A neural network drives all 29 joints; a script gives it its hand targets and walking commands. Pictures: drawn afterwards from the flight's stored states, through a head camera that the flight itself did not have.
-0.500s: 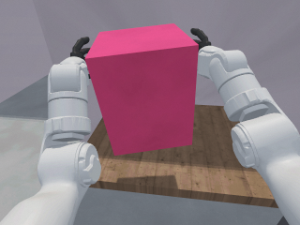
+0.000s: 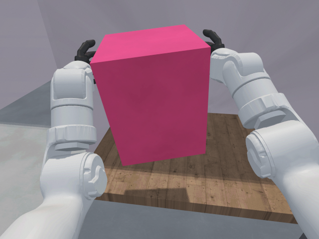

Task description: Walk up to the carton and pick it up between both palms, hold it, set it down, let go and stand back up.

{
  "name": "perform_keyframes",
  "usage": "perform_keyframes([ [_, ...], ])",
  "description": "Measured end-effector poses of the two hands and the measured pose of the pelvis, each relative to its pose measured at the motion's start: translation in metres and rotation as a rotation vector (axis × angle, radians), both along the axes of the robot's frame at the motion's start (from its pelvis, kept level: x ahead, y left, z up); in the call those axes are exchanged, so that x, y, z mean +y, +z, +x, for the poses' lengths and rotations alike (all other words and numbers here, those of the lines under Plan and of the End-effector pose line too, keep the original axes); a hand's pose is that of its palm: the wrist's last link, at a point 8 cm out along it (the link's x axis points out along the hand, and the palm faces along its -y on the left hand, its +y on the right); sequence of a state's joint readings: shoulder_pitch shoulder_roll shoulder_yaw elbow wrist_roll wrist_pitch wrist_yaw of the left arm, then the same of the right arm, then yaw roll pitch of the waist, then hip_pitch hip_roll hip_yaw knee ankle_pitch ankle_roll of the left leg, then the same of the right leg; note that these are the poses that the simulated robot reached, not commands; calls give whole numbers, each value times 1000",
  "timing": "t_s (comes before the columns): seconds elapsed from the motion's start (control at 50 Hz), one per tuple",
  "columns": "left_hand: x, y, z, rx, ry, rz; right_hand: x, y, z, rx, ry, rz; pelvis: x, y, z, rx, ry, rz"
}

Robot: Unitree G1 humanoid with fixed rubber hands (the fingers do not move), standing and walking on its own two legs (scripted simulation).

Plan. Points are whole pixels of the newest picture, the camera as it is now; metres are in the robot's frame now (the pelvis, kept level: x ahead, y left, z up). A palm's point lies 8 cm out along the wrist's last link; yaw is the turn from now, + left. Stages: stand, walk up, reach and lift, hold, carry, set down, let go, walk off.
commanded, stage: hold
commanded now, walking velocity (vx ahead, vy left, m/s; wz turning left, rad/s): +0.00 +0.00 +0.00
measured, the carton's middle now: (154, 93) +0.38 +0.01 +0.27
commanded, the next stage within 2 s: none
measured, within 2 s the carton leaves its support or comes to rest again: neither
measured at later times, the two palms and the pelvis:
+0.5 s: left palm (85, 69) +0.37 +0.15 +0.34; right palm (220, 58) +0.36 -0.14 +0.36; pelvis +0.00 -0.01 +0.00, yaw +0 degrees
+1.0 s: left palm (87, 73) +0.37 +0.15 +0.34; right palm (219, 61) +0.37 -0.14 +0.35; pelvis +0.00 +0.00 +0.00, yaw +0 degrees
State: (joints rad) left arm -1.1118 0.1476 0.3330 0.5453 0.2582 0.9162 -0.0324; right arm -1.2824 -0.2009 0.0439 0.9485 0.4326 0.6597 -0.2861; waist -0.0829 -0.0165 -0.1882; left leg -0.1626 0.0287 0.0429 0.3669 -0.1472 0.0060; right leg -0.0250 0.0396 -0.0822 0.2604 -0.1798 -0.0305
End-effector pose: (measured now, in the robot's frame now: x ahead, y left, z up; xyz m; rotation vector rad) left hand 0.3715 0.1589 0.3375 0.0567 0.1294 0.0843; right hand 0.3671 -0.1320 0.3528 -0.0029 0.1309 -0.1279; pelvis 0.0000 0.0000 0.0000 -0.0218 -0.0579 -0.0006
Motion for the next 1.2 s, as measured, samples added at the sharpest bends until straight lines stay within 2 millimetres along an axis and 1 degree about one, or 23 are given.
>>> perform_keyframes([
  [0.16, -5, -2, -1, 7, -3, 4, -4, 0, -2, 6, -5, 12, 1, 0, -2, 1, -3, -1],
  [0.32, -9, 3, -4, 3, 1, -4, -9, 3, -4, 1, -3, 8, -2, 0, -4, 3, -6, 2],
  [0.5, -6, 7, -6, 2, 1, -10, -6, 6, -6, 0, -1, 3, -6, 0, -4, 3, -2, 3],
  [0.68, -4, 5, -1, 3, -6, 0, -4, 5, -2, 1, -3, -4, -6, 0, -3, 6, 4, 3],
  [0.94, -7, -3, 0, 14, -7, 0, -7, -1, -2, 10, -7, 9, -3, 0, -3, 2, -4, 2],
  [1.06, -7, 0, -1, -1, 0, -2, -7, 0, -1, -3, -1, 5, -3, 0, -3, 7, -6, 3],
  [1.2, -12, 2, -1, 6, 1, -9, -12, -1, -3, 7, -5, 5, -5, 1, -4, 7, -12, 5],
])
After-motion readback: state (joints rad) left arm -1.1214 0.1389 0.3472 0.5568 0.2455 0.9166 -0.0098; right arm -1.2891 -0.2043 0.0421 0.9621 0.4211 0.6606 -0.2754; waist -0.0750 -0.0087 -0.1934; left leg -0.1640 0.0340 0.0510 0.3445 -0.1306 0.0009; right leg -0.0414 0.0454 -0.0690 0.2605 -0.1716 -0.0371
